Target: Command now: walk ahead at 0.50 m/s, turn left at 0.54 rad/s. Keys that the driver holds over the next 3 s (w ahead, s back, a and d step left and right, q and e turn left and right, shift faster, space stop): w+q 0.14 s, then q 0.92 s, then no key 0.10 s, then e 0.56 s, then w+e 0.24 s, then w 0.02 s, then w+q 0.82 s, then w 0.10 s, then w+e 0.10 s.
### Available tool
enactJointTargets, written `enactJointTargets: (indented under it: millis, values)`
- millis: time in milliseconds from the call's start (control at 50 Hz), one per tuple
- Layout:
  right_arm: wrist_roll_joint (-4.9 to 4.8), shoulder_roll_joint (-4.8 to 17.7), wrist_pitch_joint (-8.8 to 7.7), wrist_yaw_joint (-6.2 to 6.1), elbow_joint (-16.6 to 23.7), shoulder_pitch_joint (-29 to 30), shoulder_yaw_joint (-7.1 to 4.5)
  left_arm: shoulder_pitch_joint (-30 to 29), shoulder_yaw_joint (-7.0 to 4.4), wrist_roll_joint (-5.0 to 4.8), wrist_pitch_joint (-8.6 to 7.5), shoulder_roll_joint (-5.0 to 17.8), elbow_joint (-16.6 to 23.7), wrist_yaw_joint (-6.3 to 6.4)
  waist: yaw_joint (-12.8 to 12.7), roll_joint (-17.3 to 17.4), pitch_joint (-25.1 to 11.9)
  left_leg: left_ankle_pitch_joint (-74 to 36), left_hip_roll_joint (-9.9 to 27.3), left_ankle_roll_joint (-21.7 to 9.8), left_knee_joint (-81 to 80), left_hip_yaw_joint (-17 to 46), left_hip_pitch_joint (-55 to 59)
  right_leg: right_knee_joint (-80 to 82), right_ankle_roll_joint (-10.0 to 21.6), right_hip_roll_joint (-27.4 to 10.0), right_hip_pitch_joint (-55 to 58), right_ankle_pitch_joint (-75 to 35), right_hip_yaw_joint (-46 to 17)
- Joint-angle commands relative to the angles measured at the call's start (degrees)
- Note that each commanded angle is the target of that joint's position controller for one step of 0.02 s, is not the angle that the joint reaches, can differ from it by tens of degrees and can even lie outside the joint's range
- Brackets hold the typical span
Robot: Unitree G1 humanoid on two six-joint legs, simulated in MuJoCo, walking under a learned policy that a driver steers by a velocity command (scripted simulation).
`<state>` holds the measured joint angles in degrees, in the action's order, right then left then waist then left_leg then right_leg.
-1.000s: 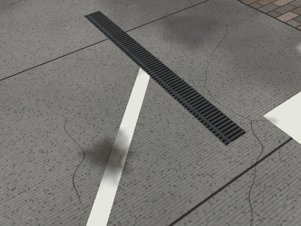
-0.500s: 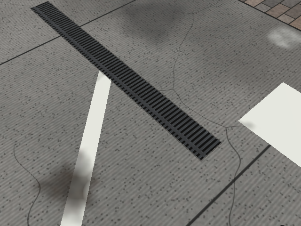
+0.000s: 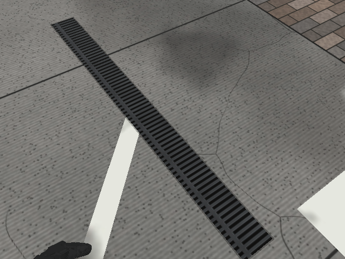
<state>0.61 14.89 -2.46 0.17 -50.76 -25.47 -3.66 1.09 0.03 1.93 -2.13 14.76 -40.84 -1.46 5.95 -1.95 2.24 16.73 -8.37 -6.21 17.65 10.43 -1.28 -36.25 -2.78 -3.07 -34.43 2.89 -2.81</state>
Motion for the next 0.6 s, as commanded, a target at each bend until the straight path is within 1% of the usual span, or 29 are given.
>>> enactJointTargets:
  millis: [20, 40, 60, 80, 100, 120, 140, 160, 180, 200, 220, 240, 260, 280, 320, 360, 400, 440, 480, 500, 520, 540, 560, 580, 600]
  values:
    - [0.43, 10.45, -0.26, -0.88, 2.95, -0.88, -2.57, -3.97, -1.35, -0.4, -1.7, 5.75, 5.45, 0.31, -2.27, 6.75, -0.5, -30.33, 14.84, -4.31, 2.45, 12.1, -1.17, 5.23, 1.38, 3.12, 6.12, 2.95, 0.96]
    - [0.46, 11.1, -0.34, -0.89, 3.62, 1.21, -2.75, 0.09, -1.78, -0.52, -1.98, 6.81, 4.31, 0.66, -4.39, 7.09, -1.69, -33.12, 14.42, -3.18, 5.2, 12.43, -3.19, 7.09, 2.29, 4.25, 12.86, 5.26, 1.16]
    - [0.18, 11.5, -0.66, -0.57, 4.0, 2.73, -2.8, 6.74, -2.45, -0.47, -2.47, 8.21, 2.3, 1.29, -7.69, 5.66, -4.7, -35.89, 12.25, -1.88, 11.82, 11.45, -5.2, 10.42, 3.57, 5.12, 22.3, 5.23, 1.56]
    - [-0.5, 9.94, -1.23, 0.04, 4.54, 3.08, -2.38, 14.5, -3.48, 0.35, -3.24, 11.33, 0.92, 2.2, -11.25, 1.64, -10.29, -30.68, 8.7, -0.31, 23.72, 8.18, -10.22, 12.22, 5.99, -1.0, 34.64, 7.94, -3.81]
    - [-1.96, 4.55, -1.69, 0.06, 6.51, 1.0, -1.03, 22.12, -4.62, 1.72, -3.12, 15.76, 1.02, 3.23, -12.79, -6.68, -18.95, -7.39, 3.85, 1.31, 39.92, 1.03, -21.28, 14.25, 9.49, -16.77, 49.15, 19.59, -21.03]
    - [-1.39, 5.36, -1.28, -0.02, 8.07, -2.81, -0.98, 19.7, -5.36, 1.04, -1.96, 17.76, 0.64, 3.05, -8.71, -16.35, -20.48, 15.82, 0.07, 1.64, 49.08, -3.81, -33.27, 20.67, 14.88, -23.68, 50.65, 23.08, -43.09]
    - [0.23, 8.33, -0.18, -0.42, 5.71, -1.6, -1.37, 15.71, -4.55, 0.56, -1.43, 11.88, 1.42, 2.68, -7.32, -5.78, -11.81, 10.92, 5.73, 1.49, 53.6, -3.43, -36.65, 20.24, 14.9, -21.73, 43.07, 27.41, -37.65]
    - [0.6, 8.01, 0.16, 0.13, 5.65, 2.58, -1.37, 12.66, -3.38, 0.06, -1.53, 7.19, 1.92, 2.44, -7.45, 0.19, -5.14, 6.54, 7.0, 2.14, 52.5, -4.27, -35.5, 20.67, 13.91, -18.34, 35.71, 17.19, -27.34]
    - [0.52, 6.69, 0.54, 0.44, 5.88, 3.93, -1.3, 11.31, -2.8, 0.14, -1.74, 5.48, 1.63, 2.33, -6.29, 0.35, -2.13, 4.87, 8.4, 2.93, 50.23, -4.93, -33.64, 21.2, 12.59, -15.62, 31.02, 2.77, -18.66]
    - [1.22, 6.47, 1.27, 0.76, 6.2, 4.54, -1.46, 11.98, -2.59, -0.13, -2.2, 5.13, 0.81, 2.44, -5.52, -2.14, -1.53, 4.97, 9.32, 3.71, 48.67, -5.5, -32.16, 20.6, 11.87, -13.91, 28.94, -10.01, -12.7]
    - [1.48, 6.08, 2.13, 1.03, 5.96, 3.76, -1.44, 12.44, -2.6, -0.37, -2.64, 5.24, 0.17, 2.3, -4.78, -3.3, -2.06, 5.15, 9.01, 4.38, 49.1, -6.53, -30.52, 19.68, 11.6, -12.55, 27.76, -21.22, -8.02]
    - [1.39, 5.66, 2.64, 1.28, 6.4, 3.77, -1.43, 13.51, -2.71, -0.73, -3.13, 5.57, -0.4, 2.06, -4.44, -3.92, -3.41, 4.49, 8.5, 4.73, 49.02, -7.05, -29.89, 18.84, 11.77, -12.33, 27.89, -29.33, -5.3]
    - [1.15, 5.33, 2.96, 1.57, 7.03, 4.65, -1.37, 13.86, -2.87, -0.94, -3.4, 5.89, -0.72, 1.92, -4.11, -4.25, -4.36, 3.23, 8.2, 5.02, 48.54, -7.35, -30.56, 18.69, 12.03, -12.24, 28.6, -33.46, -3.05]
    - [1.04, 5.01, 3.22, 1.87, 7.8, 6.08, -1.23, 13.74, -3.04, -1.16, -3.39, 6.27, -0.94, 1.93, -3.97, -4.68, -4.35, 1.69, 8.24, 5.41, 47.36, -7.7, -31.63, 19.08, 12.28, -12.23, 28.72, -34.74, -1.02]
    - [1.05, 4.31, 3.57, 2.47, 9.53, 9.73, -0.77, 13.3, -3.24, -1.24, -2.81, 6.67, -1.19, 2.18, -4.25, -5.26, -3.59, -2.12, 8.81, 6.05, 42.55, -8.89, -33.19, 19.95, 12.41, -11.84, 28.52, -33.9, 2.65]
    - [0.99, 3.27, 3.61, 3.09, 10.85, 12.72, -0.04, 12.77, -3.32, -1.2, -2.14, 6.72, -1.4, 2.38, -4.65, -5.52, -3.13, -7.31, 9.26, 6.03, 35.41, -10.72, -30.79, 20.04, 11.83, -10.36, 26.99, -31.25, 6.89]
    - [1.02, 2.59, 3.5, 3.55, 11.97, 15.38, 0.53, 12.87, -3.57, -1.31, -1.8, 7.32, -1.66, 2.43, -5.31, -5.45, -3.1, -11.31, 9.21, 5.3, 27.92, -12.48, -26.19, 19.15, 11.1, -9.79, 25.51, -29.43, 9.92]
    - [1.23, 3.25, 3.53, 3.63, 12.87, 17.13, 0.5, 14.0, -4.1, -1.42, -1.45, 8.53, -2.12, 2.4, -6.08, -5.39, -3.36, -10.68, 8.51, 4.45, 23.22, -13.87, -23.37, 16.84, 10.35, -10.54, 26.66, -28.59, 10.78]
    - [1.5, 4.36, 3.53, 3.46, 13.78, 17.93, 0.15, 15.03, -4.66, -1.56, -0.76, 9.63, -2.48, 2.52, -6.61, -5.45, -3.44, -6.67, 7.91, 3.14, 19.91, -14.63, -22.26, 13.07, 9.84, -11.88, 29.04, -28.71, 10.66]
    - [1.7, 4.93, 3.37, 3.32, 14.02, 17.49, -0.1, 15.39, -4.88, -1.67, -0.3, 10.05, -2.6, 2.73, -6.6, -5.33, -3.77, -4.64, 7.38, 2.24, 17.96, -14.7, -21.15, 9.76, 9.48, -12.21, 30.01, -29.09, 10.72]
    - [2.04, 5.33, 2.91, 3.01, 13.61, 15.21, -0.41, 15.47, -5.01, -1.82, 0.23, 10.27, -2.68, 2.92, -5.66, -4.19, -5.11, -4.46, 6.26, 1.15, 14.54, -14.87, -18.02, 3.69, 8.81, -11.78, 30.23, -28.88, 11.44]
    - [2.67, 6.08, 2.12, 2.3, 12.19, 10.52, -0.89, 16.32, -5.02, -1.85, 0.68, 10.18, -2.88, 2.9, -3.36, -0.06, -8.11, -11.04, 5.31, -0.3, 8.73, -13.82, -11.18, -6.13, 6.78, -9.72, 28.25, -24.39, 13.09]
    - [2.85, 12.1, 1.48, 1.3, 12.3, 6.2, -2.4, 19.74, -4.6, -1.26, 0.97, 8.79, -1.35, 2.71, -2.34, 10.17, -13.27, -31.86, 17.69, -3.9, 7.72, 1.3, 0.58, -21.9, 3.55, -6.22, 17.67, -2.31, 14.58]
    - [0.5, 18.08, 2.39, 0.83, 13.39, 6.17, -4.1, 20.88, -3.73, -1.23, 2.06, 5.55, 1.74, 2.42, -3.89, 18.39, -18.01, -50.3, 31.57, -15.99, 6.64, 22.85, 8.42, -35.98, 1.03, 5.41, 2.25, 37.53, 10.9]
    - [-1.8, 14.98, 3.08, 0.62, 13.04, 4.2, -3.82, 17.74, -4.01, 0.28, 3.24, 7.34, 0.65, 2.68, -1.4, 7.43, -18.69, -44.0, 29.35, -16.26, 5.8, 19.18, 6.79, -38.54, 0.75, 1.91, 1.4, 35.36, 1.9]
